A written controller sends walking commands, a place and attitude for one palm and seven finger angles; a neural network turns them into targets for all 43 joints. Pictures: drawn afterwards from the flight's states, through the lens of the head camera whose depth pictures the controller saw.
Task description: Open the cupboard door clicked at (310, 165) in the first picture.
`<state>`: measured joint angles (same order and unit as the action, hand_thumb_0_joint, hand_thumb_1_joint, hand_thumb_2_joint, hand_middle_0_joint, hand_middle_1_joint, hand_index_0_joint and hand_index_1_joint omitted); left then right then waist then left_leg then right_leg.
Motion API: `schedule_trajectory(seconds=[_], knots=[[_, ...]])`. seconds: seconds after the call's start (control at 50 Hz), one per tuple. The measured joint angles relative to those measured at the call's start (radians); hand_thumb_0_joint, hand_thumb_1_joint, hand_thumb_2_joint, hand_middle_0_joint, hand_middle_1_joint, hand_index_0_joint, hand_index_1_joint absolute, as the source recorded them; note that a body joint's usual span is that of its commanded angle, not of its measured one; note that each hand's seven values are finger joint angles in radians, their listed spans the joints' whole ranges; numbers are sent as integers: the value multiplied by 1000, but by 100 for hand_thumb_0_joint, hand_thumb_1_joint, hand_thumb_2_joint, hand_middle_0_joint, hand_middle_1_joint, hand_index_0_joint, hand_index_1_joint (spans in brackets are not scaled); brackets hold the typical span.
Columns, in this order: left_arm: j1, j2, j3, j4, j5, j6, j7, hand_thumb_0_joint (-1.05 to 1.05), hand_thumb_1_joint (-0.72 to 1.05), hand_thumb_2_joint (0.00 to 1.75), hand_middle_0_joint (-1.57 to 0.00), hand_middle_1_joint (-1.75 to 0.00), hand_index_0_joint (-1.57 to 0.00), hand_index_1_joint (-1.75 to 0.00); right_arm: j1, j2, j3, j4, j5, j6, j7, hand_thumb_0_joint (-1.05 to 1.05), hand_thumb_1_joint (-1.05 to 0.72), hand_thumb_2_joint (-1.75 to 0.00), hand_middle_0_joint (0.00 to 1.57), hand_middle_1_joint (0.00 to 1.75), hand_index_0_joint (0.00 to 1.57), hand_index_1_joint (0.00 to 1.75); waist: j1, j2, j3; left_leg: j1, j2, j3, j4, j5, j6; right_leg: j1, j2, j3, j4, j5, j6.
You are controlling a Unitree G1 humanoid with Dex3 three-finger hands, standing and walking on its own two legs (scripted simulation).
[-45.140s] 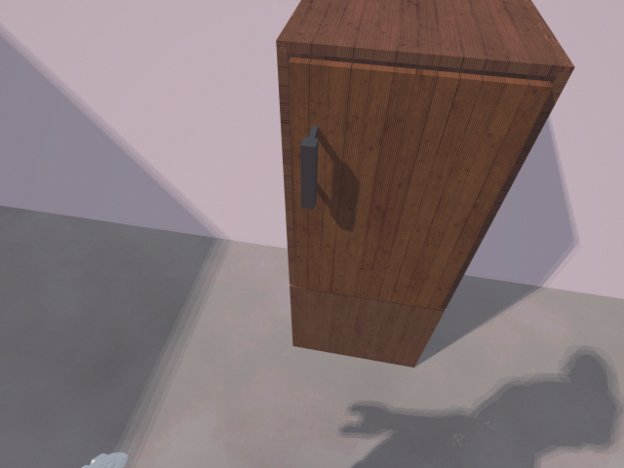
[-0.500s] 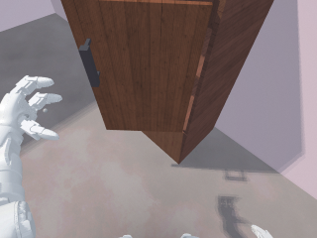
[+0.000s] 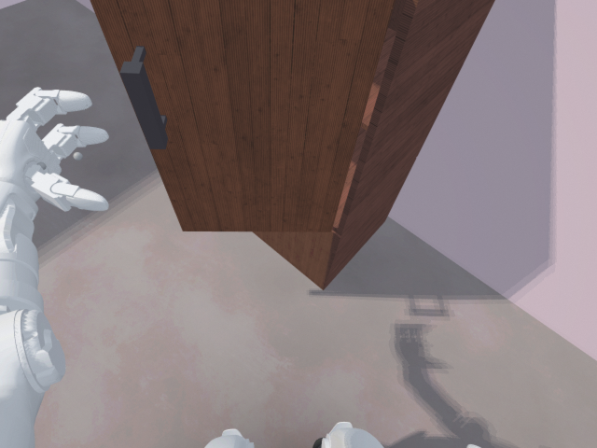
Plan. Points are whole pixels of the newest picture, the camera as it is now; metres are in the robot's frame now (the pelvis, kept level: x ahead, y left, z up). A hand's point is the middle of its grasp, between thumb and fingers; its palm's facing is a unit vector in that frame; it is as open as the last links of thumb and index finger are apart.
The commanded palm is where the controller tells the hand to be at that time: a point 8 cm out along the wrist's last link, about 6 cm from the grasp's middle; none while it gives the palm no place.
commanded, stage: move the hooked fingers beside the handle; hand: left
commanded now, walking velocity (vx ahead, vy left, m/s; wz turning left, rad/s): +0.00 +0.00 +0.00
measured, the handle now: (149, 99) +0.58 +0.21 +0.09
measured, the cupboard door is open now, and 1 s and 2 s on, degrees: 43 43 43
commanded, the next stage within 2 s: slide the fingers in behind the handle in 1.68 s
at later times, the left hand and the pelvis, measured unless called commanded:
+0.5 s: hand (93, 112) +0.53 +0.26 +0.12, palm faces -0.01 -1.00 -0.02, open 14.0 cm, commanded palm +0.52 +0.32 +0.10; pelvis +0.00 +0.00 -0.01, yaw -1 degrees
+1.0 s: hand (96, 114) +0.54 +0.27 +0.11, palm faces -0.03 -1.00 -0.01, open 14.0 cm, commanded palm +0.52 +0.30 +0.10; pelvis +0.03 +0.01 -0.01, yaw -1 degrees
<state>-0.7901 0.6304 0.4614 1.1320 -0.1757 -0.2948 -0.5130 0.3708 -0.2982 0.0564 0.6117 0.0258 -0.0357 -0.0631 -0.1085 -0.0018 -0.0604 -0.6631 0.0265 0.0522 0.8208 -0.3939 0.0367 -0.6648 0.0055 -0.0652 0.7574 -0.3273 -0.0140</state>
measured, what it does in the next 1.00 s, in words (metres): stands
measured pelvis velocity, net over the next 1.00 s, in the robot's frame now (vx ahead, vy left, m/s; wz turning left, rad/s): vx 0.03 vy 0.01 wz -0.03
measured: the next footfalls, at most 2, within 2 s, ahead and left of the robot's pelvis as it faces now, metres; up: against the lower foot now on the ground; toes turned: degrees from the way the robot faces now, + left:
none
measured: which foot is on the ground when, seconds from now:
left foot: down 0.00-1.00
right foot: down 0.00-1.00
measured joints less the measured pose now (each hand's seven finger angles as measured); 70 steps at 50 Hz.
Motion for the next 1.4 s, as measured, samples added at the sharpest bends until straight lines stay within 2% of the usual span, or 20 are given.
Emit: schedule_trajectory(seconds=[0.34,0.46,0.58,0.66,0.78,0.86,0.98,1.12,1.24,1.4], knots=[[-161,111,26,122,56,0,7,-2,-50,30,-30,-120,-30,-120,57,-11,2,10,-15,72,8,1,-91,-90,20,30,20,30,-56,5,1,-91,14,-5,39,-14,-1,-83,13,-4,18,-1,-1],[-246,181,36,191,101,25,20,-2,-50,30,-30,-120,-30,-120,62,-17,13,-1,-18,85,4,1,-91,-90,20,30,20,30,-92,8,9,-137,22,-13,60,-19,-2,-121,20,-11,26,-1,-3],[-301,241,50,214,113,27,11,-2,-50,30,-30,-120,-30,-120,76,-17,17,-13,-22,100,6,1,-91,-90,20,30,20,30,-115,9,9,-176,31,-11,75,-27,-3,-159,29,-9,31,0,-4],[-287,250,58,203,114,42,-3,-2,-50,30,-30,-120,-30,-120,91,-15,17,-20,-24,115,10,1,-91,-90,20,30,20,30,-116,12,6,-186,34,-6,75,-32,-1,-170,32,-4,28,-1,-2],[-237,233,88,161,108,39,-2,-2,-50,30,-30,-120,-30,-120,102,-6,14,-28,-27,132,22,1,-91,-90,20,30,20,30,-110,12,2,-185,38,-2,76,-43,0,-169,36,1,24,-7,1],[-204,204,89,117,96,29,4,-2,-50,30,-30,-120,-30,-120,100,2,9,-26,-29,140,32,1,-91,-90,20,30,20,30,-99,13,-5,-174,37,-5,73,-49,0,-155,36,-1,17,-12,2],[-171,147,52,76,74,35,12,-2,-50,30,-30,-120,-30,-120,84,8,2,-25,-27,149,40,1,-91,-90,20,30,20,30,-80,16,-19,-144,32,-12,62,-53,0,-121,33,-6,4,-19,5],[-154,93,25,72,70,28,46,-2,-50,30,-30,-120,-30,-120,49,10,0,-34,-27,147,43,1,-91,-90,20,30,20,30,-66,20,-26,-119,26,-15,58,-54,0,-97,27,-9,7,-26,4],[-157,89,29,88,81,9,62,-2,-50,30,-30,-120,-30,-120,27,9,2,-43,-24,139,40,1,-91,-90,20,30,20,30,-65,21,-23,-116,27,-15,63,-52,-3,-98,27,-9,20,-27,1],[-231,163,18,171,100,14,49,-2,-50,30,-30,-120,-30,-120,24,-2,19,-38,-17,122,19,0,-91,-90,20,30,20,30,-84,16,2,-153,28,-27,85,-44,-7,-131,28,-21,41,-23,-7]])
